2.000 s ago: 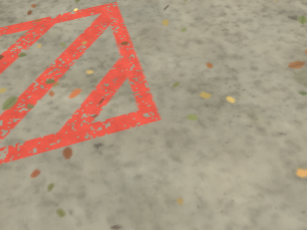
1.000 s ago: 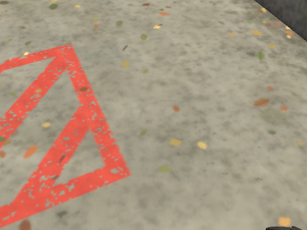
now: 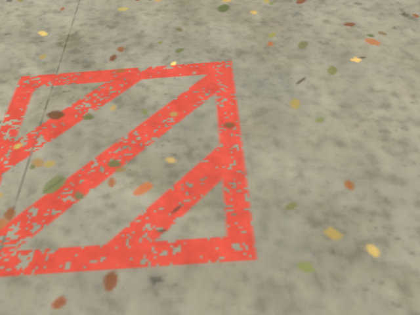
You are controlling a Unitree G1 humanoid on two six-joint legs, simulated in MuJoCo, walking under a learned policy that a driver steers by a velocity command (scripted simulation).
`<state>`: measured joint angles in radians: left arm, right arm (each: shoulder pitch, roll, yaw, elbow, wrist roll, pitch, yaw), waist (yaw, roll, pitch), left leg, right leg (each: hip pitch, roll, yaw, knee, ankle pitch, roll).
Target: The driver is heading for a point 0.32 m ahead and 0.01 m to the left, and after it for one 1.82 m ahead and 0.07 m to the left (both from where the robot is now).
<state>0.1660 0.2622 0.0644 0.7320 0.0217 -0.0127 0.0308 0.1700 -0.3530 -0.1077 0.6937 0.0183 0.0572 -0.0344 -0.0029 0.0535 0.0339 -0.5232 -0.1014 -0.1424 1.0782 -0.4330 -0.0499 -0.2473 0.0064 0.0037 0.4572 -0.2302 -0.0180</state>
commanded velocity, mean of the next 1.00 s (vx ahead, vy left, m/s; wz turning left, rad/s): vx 0.38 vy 0.00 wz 0.03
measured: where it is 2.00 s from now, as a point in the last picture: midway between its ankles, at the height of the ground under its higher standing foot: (210, 191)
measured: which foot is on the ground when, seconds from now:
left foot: up 0.00-0.32, down 0.34-0.80, up 0.82-1.00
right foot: down 0.00-0.32, up 0.34-0.80, down 0.82-1.00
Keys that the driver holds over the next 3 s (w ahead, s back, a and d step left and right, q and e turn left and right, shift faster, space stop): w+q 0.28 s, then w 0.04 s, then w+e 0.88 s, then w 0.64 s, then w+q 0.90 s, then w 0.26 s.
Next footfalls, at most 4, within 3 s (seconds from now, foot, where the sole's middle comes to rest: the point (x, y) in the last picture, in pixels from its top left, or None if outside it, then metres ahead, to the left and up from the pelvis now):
0.34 left None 0.05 0.16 -0.78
0.82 right None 0.45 0.06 -0.78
1.26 left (157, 245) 0.72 0.26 -0.78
1.76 right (244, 198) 0.90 -0.05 -0.78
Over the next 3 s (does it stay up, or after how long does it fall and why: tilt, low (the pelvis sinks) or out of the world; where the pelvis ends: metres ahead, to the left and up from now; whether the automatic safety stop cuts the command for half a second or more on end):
stays up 1.46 0.01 0.00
